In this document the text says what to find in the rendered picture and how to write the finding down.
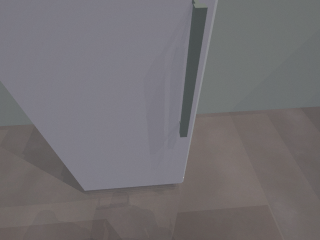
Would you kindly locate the fridge door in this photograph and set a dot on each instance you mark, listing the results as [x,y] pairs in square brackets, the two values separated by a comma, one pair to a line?
[103,82]

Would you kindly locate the handle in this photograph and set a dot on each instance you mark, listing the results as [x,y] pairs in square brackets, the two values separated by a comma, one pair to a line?
[198,20]

